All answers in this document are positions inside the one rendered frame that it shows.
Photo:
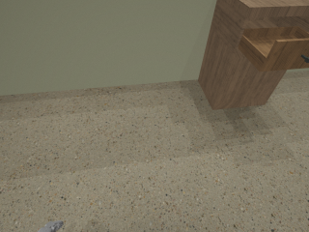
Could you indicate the left robot hand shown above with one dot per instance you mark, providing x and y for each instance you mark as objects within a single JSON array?
[{"x": 52, "y": 226}]

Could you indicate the drawer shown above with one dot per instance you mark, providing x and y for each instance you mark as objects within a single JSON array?
[{"x": 275, "y": 48}]

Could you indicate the cabinet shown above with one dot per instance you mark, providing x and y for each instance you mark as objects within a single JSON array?
[{"x": 227, "y": 78}]

